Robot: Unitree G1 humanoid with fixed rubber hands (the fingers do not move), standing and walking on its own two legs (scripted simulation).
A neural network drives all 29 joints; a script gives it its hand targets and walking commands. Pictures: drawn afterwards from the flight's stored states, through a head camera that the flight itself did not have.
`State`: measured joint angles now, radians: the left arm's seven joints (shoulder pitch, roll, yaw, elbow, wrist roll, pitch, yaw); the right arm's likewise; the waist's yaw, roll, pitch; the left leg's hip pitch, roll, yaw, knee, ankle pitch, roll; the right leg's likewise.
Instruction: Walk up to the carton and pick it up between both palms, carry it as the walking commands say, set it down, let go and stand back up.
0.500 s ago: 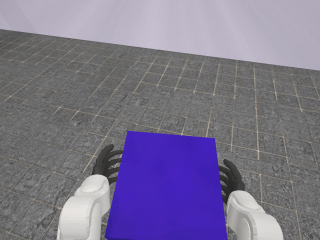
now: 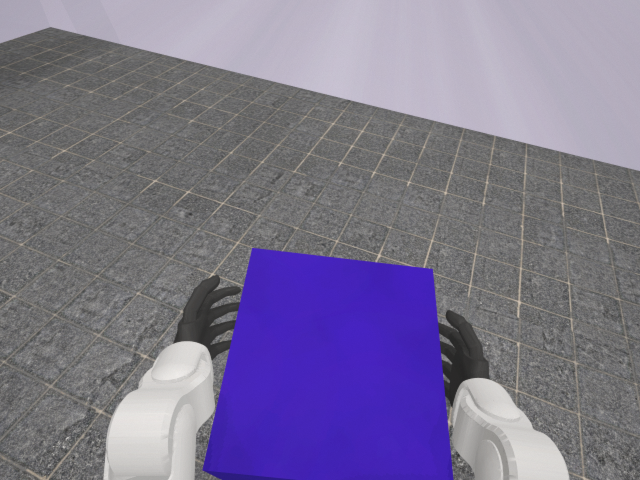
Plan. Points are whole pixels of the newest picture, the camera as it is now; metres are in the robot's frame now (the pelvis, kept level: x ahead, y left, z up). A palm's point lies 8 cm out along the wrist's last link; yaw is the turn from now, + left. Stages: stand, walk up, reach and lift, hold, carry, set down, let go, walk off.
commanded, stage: carry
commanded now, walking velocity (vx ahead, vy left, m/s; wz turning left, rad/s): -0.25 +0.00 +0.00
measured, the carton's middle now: (324, 386) +0.25 +0.02 +0.02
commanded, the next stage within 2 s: none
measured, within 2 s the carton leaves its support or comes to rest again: neither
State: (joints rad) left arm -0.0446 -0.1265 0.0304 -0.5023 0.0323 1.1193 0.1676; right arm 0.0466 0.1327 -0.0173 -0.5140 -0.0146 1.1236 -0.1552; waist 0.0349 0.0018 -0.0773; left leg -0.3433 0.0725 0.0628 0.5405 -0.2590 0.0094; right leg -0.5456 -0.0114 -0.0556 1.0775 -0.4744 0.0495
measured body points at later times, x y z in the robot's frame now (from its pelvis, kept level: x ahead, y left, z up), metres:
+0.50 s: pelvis -0.17 +0.00 +0.00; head -0.17 -0.01 +0.45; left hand +0.09 +0.15 +0.10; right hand +0.09 -0.15 +0.08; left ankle -0.23 +0.12 -0.71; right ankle -0.06 -0.12 -0.74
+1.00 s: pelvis -0.34 +0.00 -0.01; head -0.35 -0.01 +0.44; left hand -0.07 +0.13 +0.09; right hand -0.10 -0.16 +0.06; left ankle -0.25 +0.12 -0.73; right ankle -0.38 -0.10 -0.74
